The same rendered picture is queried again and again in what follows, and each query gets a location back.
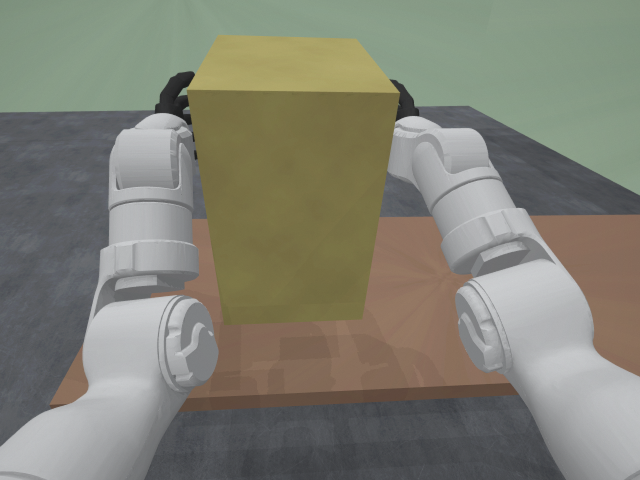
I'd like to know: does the left robot forearm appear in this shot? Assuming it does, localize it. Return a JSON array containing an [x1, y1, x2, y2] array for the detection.
[[82, 113, 199, 377]]

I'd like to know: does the robot left hand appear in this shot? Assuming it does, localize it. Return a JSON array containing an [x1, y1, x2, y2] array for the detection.
[[155, 71, 198, 160]]

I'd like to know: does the table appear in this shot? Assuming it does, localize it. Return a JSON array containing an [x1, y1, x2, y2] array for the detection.
[[49, 215, 640, 412]]

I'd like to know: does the robot right hand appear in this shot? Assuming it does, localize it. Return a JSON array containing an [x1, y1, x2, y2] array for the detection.
[[389, 79, 419, 122]]

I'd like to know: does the robot right upper arm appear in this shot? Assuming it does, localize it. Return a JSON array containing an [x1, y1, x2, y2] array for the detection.
[[455, 259, 640, 480]]

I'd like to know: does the right robot forearm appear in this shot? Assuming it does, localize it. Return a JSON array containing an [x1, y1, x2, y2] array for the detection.
[[387, 116, 594, 338]]

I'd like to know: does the robot left upper arm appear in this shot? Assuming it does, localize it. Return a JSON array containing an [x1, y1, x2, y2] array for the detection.
[[0, 295, 219, 480]]

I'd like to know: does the carton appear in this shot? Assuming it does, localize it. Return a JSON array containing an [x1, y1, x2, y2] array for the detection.
[[187, 35, 400, 325]]

